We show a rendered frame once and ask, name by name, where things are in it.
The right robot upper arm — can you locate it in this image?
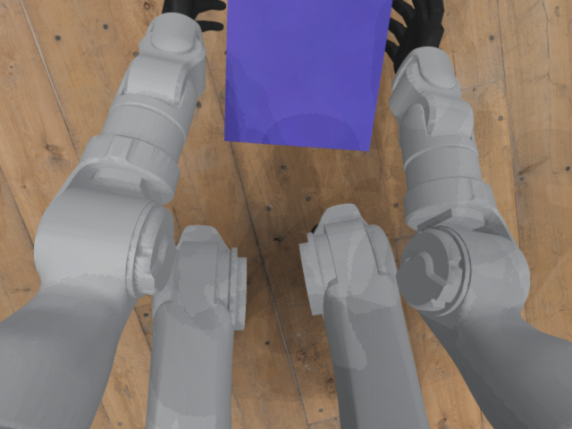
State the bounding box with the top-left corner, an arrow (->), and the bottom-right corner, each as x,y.
396,225 -> 572,429

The robot shin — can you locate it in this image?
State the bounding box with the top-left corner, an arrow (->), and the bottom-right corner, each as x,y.
313,204 -> 398,287
152,225 -> 230,321

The left robot upper arm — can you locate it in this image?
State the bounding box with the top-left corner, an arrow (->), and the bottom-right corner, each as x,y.
0,187 -> 176,429

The robot left shin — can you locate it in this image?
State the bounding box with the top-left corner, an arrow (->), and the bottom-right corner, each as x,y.
152,225 -> 230,321

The carton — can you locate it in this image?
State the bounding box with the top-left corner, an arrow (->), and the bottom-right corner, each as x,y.
224,0 -> 392,151

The left robot hand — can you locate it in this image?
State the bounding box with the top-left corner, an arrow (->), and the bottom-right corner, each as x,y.
162,0 -> 226,32

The left robot forearm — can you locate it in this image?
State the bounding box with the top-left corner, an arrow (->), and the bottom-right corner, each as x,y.
34,13 -> 206,272

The right robot forearm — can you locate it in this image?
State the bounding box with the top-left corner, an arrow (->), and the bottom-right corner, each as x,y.
389,46 -> 517,245

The right robot hand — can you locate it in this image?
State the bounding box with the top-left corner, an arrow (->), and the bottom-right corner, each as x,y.
385,0 -> 444,74

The robot right shin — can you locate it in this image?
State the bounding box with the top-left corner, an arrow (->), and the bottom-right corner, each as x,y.
313,204 -> 398,287

